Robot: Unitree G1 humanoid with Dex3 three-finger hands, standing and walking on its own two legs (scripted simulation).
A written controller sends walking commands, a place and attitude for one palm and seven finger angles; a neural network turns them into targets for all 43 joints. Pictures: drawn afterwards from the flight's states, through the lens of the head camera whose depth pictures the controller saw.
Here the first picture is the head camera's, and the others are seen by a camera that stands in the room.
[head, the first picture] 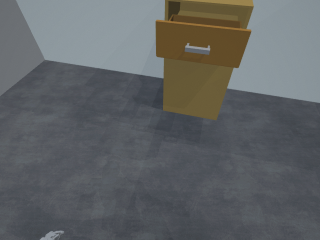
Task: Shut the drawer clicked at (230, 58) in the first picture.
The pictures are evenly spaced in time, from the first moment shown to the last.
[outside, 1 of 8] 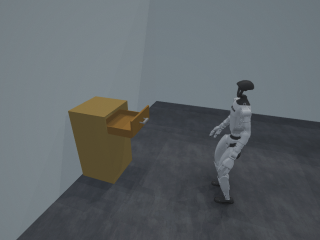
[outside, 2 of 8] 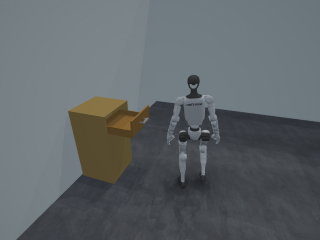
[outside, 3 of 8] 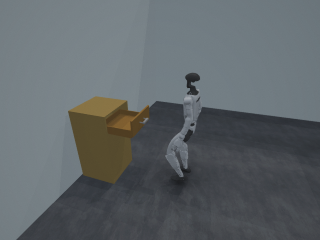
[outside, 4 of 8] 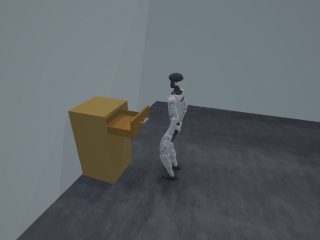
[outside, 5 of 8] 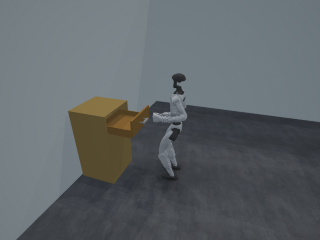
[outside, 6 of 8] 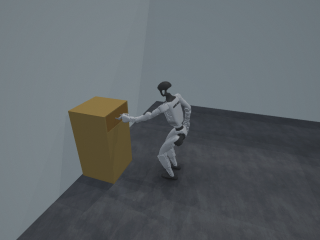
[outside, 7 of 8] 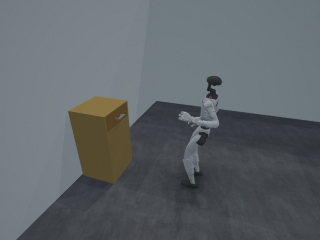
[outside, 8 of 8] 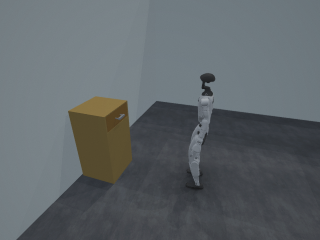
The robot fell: no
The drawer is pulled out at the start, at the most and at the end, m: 0.29 0.29 0.00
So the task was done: yes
